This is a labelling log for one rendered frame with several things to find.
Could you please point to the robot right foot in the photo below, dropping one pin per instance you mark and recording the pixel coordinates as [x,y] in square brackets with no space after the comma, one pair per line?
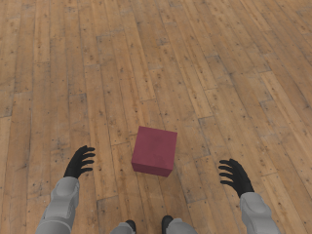
[165,223]

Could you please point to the carton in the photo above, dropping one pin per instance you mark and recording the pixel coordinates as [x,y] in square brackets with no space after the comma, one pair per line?
[154,151]

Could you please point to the right robot forearm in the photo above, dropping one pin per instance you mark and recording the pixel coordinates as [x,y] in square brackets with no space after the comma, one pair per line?
[256,215]

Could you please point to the left robot forearm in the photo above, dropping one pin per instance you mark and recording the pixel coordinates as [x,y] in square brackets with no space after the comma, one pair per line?
[59,216]

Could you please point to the right robot shin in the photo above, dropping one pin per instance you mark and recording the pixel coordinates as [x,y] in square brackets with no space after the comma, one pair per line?
[175,220]

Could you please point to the left robot hand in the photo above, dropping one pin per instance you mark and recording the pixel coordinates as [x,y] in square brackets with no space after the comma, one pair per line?
[76,163]

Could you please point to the right robot hand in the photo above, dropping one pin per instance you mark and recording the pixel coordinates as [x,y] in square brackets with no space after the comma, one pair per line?
[241,183]

